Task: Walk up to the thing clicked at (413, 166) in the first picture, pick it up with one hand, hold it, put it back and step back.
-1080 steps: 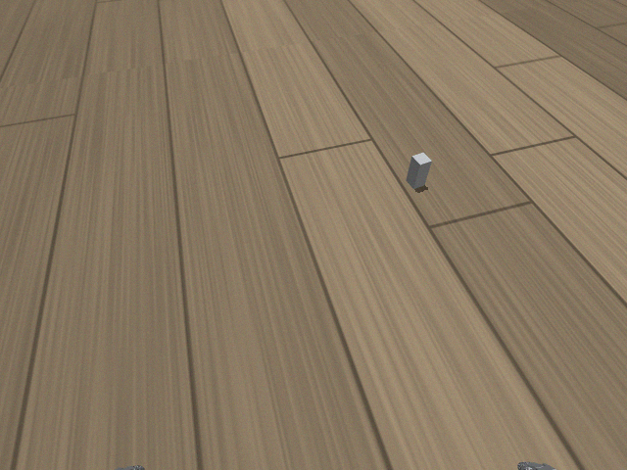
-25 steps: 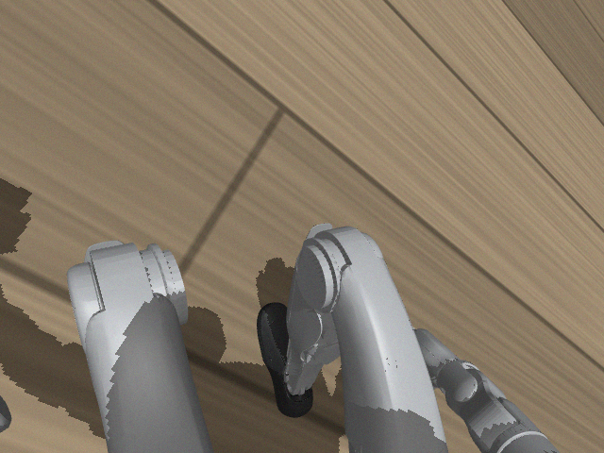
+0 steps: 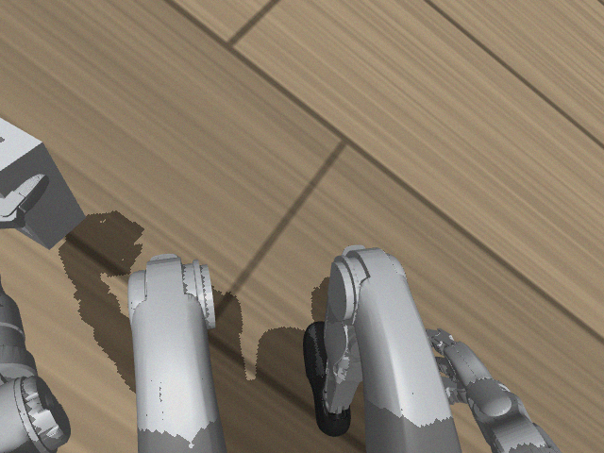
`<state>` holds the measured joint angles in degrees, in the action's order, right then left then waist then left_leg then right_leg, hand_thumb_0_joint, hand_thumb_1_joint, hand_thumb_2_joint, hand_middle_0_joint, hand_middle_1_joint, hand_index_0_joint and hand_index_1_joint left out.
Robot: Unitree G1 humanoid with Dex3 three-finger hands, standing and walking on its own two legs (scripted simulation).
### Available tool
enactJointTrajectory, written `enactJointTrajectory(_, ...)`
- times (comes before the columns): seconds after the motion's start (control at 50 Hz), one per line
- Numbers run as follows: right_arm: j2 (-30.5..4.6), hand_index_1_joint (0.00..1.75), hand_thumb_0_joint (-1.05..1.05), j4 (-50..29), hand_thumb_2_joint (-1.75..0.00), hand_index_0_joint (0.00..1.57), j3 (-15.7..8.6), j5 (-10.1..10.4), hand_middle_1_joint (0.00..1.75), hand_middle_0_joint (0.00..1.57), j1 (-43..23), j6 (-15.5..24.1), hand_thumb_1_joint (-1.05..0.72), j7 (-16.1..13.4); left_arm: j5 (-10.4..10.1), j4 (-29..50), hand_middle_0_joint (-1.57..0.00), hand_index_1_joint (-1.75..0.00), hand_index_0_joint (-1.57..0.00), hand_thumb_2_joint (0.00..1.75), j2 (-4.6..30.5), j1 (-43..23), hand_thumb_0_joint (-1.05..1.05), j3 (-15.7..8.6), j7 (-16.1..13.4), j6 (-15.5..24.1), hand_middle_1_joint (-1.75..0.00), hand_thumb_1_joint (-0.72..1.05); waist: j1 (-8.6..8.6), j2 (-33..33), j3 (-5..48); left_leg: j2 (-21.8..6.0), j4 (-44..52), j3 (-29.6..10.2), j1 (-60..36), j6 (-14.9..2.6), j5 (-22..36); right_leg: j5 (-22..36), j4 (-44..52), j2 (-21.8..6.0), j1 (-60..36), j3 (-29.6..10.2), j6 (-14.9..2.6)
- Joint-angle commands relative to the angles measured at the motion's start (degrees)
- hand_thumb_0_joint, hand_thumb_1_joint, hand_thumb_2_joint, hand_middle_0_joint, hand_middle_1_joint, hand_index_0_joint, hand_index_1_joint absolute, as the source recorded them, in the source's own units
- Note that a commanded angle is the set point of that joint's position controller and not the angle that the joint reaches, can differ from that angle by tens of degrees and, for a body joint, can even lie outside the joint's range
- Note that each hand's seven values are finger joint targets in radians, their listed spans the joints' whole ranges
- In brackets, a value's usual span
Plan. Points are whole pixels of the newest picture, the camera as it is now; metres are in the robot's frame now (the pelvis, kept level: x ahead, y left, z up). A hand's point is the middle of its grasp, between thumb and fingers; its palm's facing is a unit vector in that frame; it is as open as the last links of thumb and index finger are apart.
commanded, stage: settle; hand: left
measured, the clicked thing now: (24, 188) +0.40 +0.34 -0.10
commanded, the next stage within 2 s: lift in 0.64 s
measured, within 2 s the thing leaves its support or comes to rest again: neither
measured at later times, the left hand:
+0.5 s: hand out of the picture +0.41 +0.34 +0.00, palm faces +0.44 -0.90 -0.05, open 8.5 cm
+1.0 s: hand out of the picture +0.40 +0.33 +0.03, palm faces +0.42 -0.90 -0.05, open 8.3 cm
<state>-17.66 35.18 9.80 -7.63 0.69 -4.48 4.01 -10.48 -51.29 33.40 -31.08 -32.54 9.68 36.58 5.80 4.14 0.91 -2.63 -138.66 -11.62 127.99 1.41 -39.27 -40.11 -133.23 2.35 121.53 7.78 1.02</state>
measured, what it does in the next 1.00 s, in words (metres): rises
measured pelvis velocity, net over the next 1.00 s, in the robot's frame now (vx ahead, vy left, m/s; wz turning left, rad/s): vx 0.01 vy -0.01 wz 0.07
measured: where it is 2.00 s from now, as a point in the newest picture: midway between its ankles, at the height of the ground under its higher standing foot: (263, 407)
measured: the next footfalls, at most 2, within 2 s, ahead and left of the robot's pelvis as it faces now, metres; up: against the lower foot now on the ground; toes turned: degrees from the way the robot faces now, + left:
none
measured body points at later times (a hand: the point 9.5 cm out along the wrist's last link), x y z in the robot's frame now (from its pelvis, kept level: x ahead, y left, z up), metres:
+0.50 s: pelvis +0.01 -0.01 +0.03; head +0.21 +0.07 +0.42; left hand +0.38 +0.38 +0.00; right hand +0.16 -0.26 -0.09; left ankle +0.08 +0.13 -0.30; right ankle +0.10 -0.12 -0.30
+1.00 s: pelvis +0.01 -0.01 +0.05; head +0.20 +0.06 +0.45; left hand +0.38 +0.38 +0.04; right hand +0.16 -0.26 -0.07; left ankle +0.08 +0.13 -0.30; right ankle +0.10 -0.12 -0.30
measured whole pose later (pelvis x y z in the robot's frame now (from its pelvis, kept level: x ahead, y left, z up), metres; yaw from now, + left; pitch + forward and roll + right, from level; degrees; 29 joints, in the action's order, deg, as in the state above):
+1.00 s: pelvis +0.01 -0.01 +0.05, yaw +4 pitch +32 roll -5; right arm -15.6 38.9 2.0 -4.3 4.9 -2.6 1.8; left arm -8.6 -46.9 25.4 -31.3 -32.1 10.0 31.9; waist 4.3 1.2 7.3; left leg -2.9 -127.7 -6.6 121.8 1.4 -38.7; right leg -40.6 -125.5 1.4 117.6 4.0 0.2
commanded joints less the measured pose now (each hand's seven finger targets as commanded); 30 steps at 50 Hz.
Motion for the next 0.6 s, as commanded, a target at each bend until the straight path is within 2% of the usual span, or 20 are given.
enactJointTrajectory(0.0, -13.5, 0.3, 0.0, -1.8, -0.89, 0.2, -6.7, 0.8, 0.3, 0.2, 7.1, 1.0, -0.86, -1.1, -0.8, 13.9, -1.07, -1.22, -1.11, 1.15, 16.2, -15.1, 0.0, -3.3, 0.4, 3.7, -1.24, 0.26, -0.83, -18.8, 39.1, -0.2, 17.6, 5.1, -27.1, -2.0, 6.5, 10.0, 13.7, 1.4, -17.4, 0.8, -3.03)
enactJointTrajectory(0.02, -13.5, 0.3, 0.0, -1.9, -0.89, 0.2, -6.9, 1.0, 0.3, 0.2, 7.4, 1.1, -0.86, -1.1, -1.0, 13.0, -1.07, -1.22, -1.11, 1.15, 14.7, -14.8, 0.0, -2.7, 0.5, 3.2, -1.24, 0.29, -0.32, -18.1, 38.7, 0.0, 18.0, 5.2, -26.9, -2.05, 6.7, 10.1, 14.0, 1.3, -17.5, 0.9, -2.99)
enactJointTrajectory(0.04, -13.1, 0.3, 0.0, -1.6, -0.89, 0.2, -7.1, 1.2, 0.3, 0.2, 7.6, 1.1, -0.86, -1.2, -0.9, 15.1, -1.05, -1.21, -1.09, 1.15, 15.0, -16.6, 0.0, -2.9, 0.4, 3.2, -1.22, 0.3, -0.75, -18.3, 39.3, 0.0, 18.3, 5.3, -27.3, -1.97, 6.7, 9.8, 14.0, 1.2, -17.1, 0.7, -3.1)
enactJointTrajectory(0.08, -12.9, 0.3, 0.0, -1.2, -0.89, 0.2, -7.6, 1.6, 0.3, 0.2, 8.0, 1.2, -0.86, -1.3, -1.2, 12.7, -1.06, -1.22, -1.1, 1.16, 13.9, -14.8, 0.0, -3.6, 0.3, 2.4, -1.24, 0.31, -1.23, -16.4, 39.3, 0.1, 18.3, 5.6, -27.0, -2.22, 7.1, 10.0, 14.7, 1.2, -17.5, 0.5, -2.96)
enactJointTrajectory(0.1, -12.8, 0.3, 0.0, -1.6, -0.89, 0.2, -7.8, 1.8, 0.3, 0.2, 7.7, 1.4, -0.86, -1.3, -1.5, 11.6, -1.07, -1.22, -1.11, 1.16, 12.1, -13.5, 0.0, -2.8, 0.5, 2.1, -1.24, 0.31, -0.95, -15.9, 38.8, 0.2, 18.7, 5.7, -26.7, -2.23, 6.8, 9.7, 14.9, 1.1, -17.2, 0.6, -2.98)
enactJointTrajectory(0.12, -12.7, 0.3, 0.0, -1.2, -0.89, 0.2, -7.9, 1.8, 0.3, 0.2, 8.4, 1.5, -0.86, -1.3, -1.5, 11.2, -1.07, -1.22, -1.11, 1.16, 11.8, -13.4, 0.0, -3.0, 0.5, 2.0, -1.24, 0.31, -0.72, -14.7, 39.1, 0.1, 18.3, 5.9, -26.0, -2.38, 7.4, 10.5, 15.3, 1.1, -19.1, 0.4, -2.71)
enactJointTrajectory(0.14, -12.9, 0.3, 0.0, -1.3, -0.89, 0.2, -8.3, 1.9, 0.3, 0.2, 8.7, 1.4, -0.86, -1.5, -1.3, 13.0, -1.07, -1.23, -1.11, 1.17, 13.5, -14.5, 0.0, -4.2, 0.5, 2.0, -1.25, 0.32, -1.47, -14.7, 40.0, 0.2, 18.7, 6.0, -26.9, -2.45, 8.0, 10.8, 15.6, 1.0, -19.0, 0.3, -2.72)
enactJointTrajectory(0.2, -12.3, 0.3, 0.0, -1.0, -0.89, 0.2, -8.9, 2.1, 0.3, 0.2, 9.1, 1.4, -0.86, -1.6, -0.5, 15.2, -1.07, -1.23, -1.12, 1.18, 13.3, -15.5, 0.0, -3.6, 0.3, 1.6, -1.25, 0.33, -1.57, -15.8, 41.9, 0.1, 19.7, 6.1, -29.0, -2.3, 9.6, 11.8, 15.8, 0.8, -19.5, -0.1, -2.83)
enactJointTrajectory(0.26, -12.1, 0.3, 0.0, -0.9, -0.89, 0.2, -9.2, 2.3, 0.3, 0.2, 9.2, 1.5, -0.86, -1.7, -0.3, 13.5, -1.06, -1.22, -1.1, 1.18, 12.1, -14.1, 0.0, -3.9, 0.0, 1.2, -1.25, 0.33, -1.73, -15.1, 41.4, 0.1, 20.4, 6.3, -29.2, -2.37, 10.0, 11.8, 16.3, 0.7, -19.6, -0.2, -2.75)
enactJointTrajectory(0.32, -11.7, 0.3, 0.0, -0.5, -0.89, 0.2, -9.6, 2.4, 0.3, 0.2, 9.4, 1.8, -0.86, -1.9, -0.2, 15.8, -1.08, -1.24, -1.12, 1.19, 11.9, -16.6, 0.0, -3.6, -0.3, 1.6, -1.26, 0.34, -1.57, -15.4, 42.1, 0.1, 20.7, 6.6, -29.2, -2.5, 9.6, 11.7, 16.7, 0.6, -20.1, -0.7, -2.74)
enactJointTrajectory(0.36, -11.4, 0.3, 0.0, -0.2, -0.89, 0.2, -9.7, 2.3, 0.3, 0.2, 10.0, 1.8, -0.86, -2.0, 0.1, 16.1, -1.08, -1.24, -1.12, 1.19, 13.2, -16.4, 0.0, -4.6, -0.5, 1.8, -1.26, 0.34, -2.06, -15.6, 43.4, 0.0, 21.0, 6.8, -30.3, -2.53, 10.1, 11.9, 17.4, 0.6, -21.2, -1.0, -2.65)
enactJointTrajectory(0.38, -11.2, 0.3, 0.0, -0.3, -0.89, 0.2, -10.0, 2.3, 0.3, 0.2, 9.6, 1.8, -0.86, -2.1, 0.4, 15.2, -1.08, -1.24, -1.12, 1.19, 12.9, -15.8, 0.0, -4.3, -0.6, 1.7, -1.25, 0.35, -2.2, -15.0, 42.6, 0.1, 21.2, 7.1, -29.7, -2.63, 9.0, 10.8, 17.9, 0.7, -20.9, -1.2, -2.68)
enactJointTrajectory(0.4, -11.1, 0.3, 0.0, -0.4, -0.89, 0.2, -10.1, 2.3, 0.3, 0.2, 9.5, 2.0, -0.86, -2.0, 0.3, 12.5, -1.08, -1.24, -1.12, 1.19, 10.2, -14.0, 0.0, -2.9, -0.4, 1.4, -1.26, 0.34, -1.28, -13.6, 41.9, 0.0, 21.3, 7.1, -29.6, -2.71, 8.9, 10.7, 18.4, 0.7, -20.9, -1.1, -2.58)
enactJointTrajectory(0.42, -11.1, 0.3, 0.0, -0.2, -0.89, 0.2, -10.1, 2.4, 0.3, 0.2, 9.2, 2.1, -0.86, -2.2, 0.4, 14.9, -1.07, -1.24, -1.11, 1.2, 10.7, -17.1, 0.0, -2.7, -0.4, 1.9, -1.26, 0.35, -1.32, -14.6, 40.6, 0.2, 21.9, 7.2, -29.0, -2.61, 7.3, 9.4, 18.5, 0.6, -19.4, -1.1, -2.81)
enactJointTrajectory(0.46, -11.1, 0.3, 0.0, 0.5, -0.89, 0.2, -10.3, 2.2, 0.3, 0.2, 9.7, 2.2, -0.87, -2.3, 0.6, 16.2, -1.09, -1.25, -1.13, 1.21, 12.3, -18.5, 0.0, -3.8, -0.7, 2.1, -1.27, 0.32, -1.72, -15.7, 42.4, 0.0, 21.9, 7.2, -30.7, -2.46, 8.0, 10.1, 18.7, 0.7, -20.0, -1.4, -2.79)
enactJointTrajectory(0.48, -11.1, 0.3, 0.0, 0.2, -0.89, 0.2, -10.3, 2.3, 0.3, 0.2, 9.4, 2.2, -0.87, -2.3, 0.6, 14.2, -1.09, -1.26, -1.13, 1.21, 11.6, -16.6, 0.0, -3.4, -0.6, 1.9, -1.27, 0.32, -1.97, -15.9, 42.0, 0.1, 22.2, 7.4, -30.8, -2.5, 7.9, 10.0, 18.7, 0.5, -20.1, -1.4, -2.83)
enactJointTrajectory(0.5, -11.1, 0.3, 0.0, -0.2, -0.89, 0.2, -10.4, 2.4, 0.3, 0.2, 9.3, 2.3, -0.86, -2.3, 0.6, 14.1, -1.08, -1.24, -1.12, 1.2, 10.6, -16.3, 0.0, -2.9, -0.4, 1.9, -1.26, 0.32, -1.52, -15.2, 41.3, 0.2, 22.7, 7.2, -30.3, -2.43, 7.3, 9.1, 18.7, 0.6, -19.6, -1.1, -2.92)
enactJointTrajectory(0.52, -11.0, 0.3, 0.0, 0.2, -0.89, 0.2, -10.3, 2.3, 0.3, 0.2, 9.5, 2.3, -0.86, -2.2, 0.4, 14.1, -1.06, -1.23, -1.11, 1.2, 10.3, -16.4, 0.0, -3.1, -0.5, 2.0, -1.25, 0.33, -1.74, -15.4, 41.8, 0.2, 22.8, 7.2, -31.0, -2.38, 7.8, 9.6, 18.8, 0.4, -20.1, -1.2, -2.88)
enactJointTrajectory(0.54, -10.9, 0.3, 0.0, 0.3, -0.89, 0.2, -10.5, 2.4, 0.3, 0.2, 9.5, 2.3, -0.87, -2.3, 0.8, 14.0, -1.06, -1.23, -1.1, 1.2, 11.4, -17.1, 0.0, -3.7, -0.8, 2.0, -1.25, 0.32, -1.8, -15.0, 41.5, 0.2, 22.9, 7.3, -30.4, -2.47, 7.3, 9.2, 19.1, 0.5, -19.9, -1.3, -2.88)
enactJointTrajectory(0.58, -10.7, 0.3, 0.0, 0.2, -0.89, 0.2, -10.3, 2.5, 0.3, 0.2, 9.5, 2.4, -0.87, -2.3, 0.8, 14.1, -1.08, -1.26, -1.12, 1.22, 10.5, -17.5, 0.0, -3.5, -1.2, 2.2, -1.27, 0.31, -1.64, -14.8, 41.2, 0.3, 23.6, 7.1, -30.3, -2.33, 6.8, 8.7, 18.9, 0.4, -19.6, -1.0, -2.99)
